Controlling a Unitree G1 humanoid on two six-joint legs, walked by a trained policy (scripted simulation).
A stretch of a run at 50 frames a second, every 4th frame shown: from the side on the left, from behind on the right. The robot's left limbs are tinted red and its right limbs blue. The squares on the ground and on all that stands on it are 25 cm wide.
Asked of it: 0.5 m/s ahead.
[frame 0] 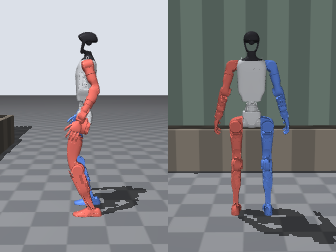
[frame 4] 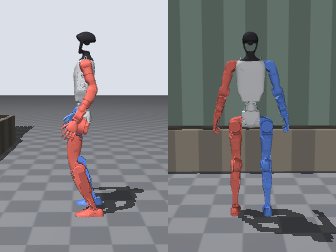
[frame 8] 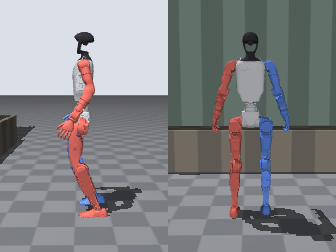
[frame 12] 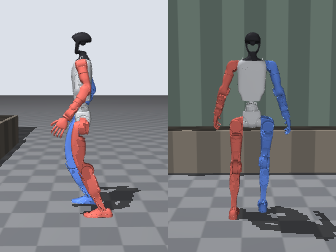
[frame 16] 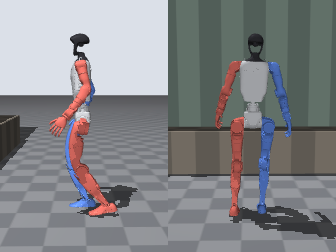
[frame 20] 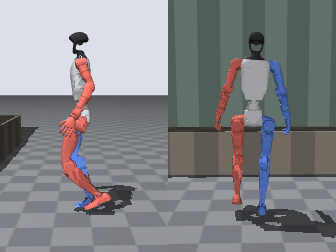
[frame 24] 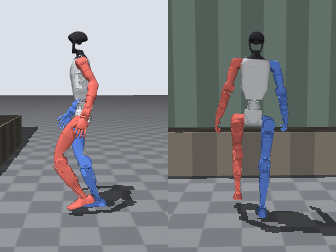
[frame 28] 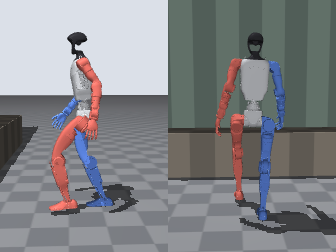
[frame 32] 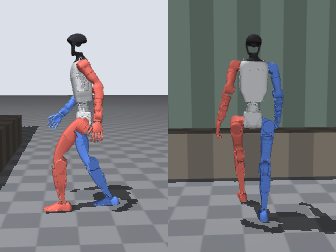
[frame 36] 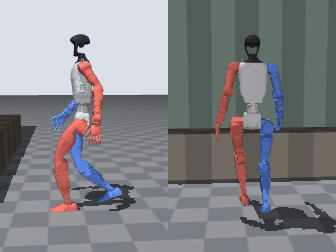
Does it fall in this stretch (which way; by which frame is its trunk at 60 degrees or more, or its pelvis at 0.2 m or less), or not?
no
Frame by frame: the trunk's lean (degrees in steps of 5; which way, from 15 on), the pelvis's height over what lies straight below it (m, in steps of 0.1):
0: 5, 0.8
4: 5, 0.8
8: 0, 0.8
12: 0, 0.8
16: 5, 0.8
20: 5, 0.8
24: 5, 0.8
28: 5, 0.8
32: 5, 0.8
36: 0, 0.7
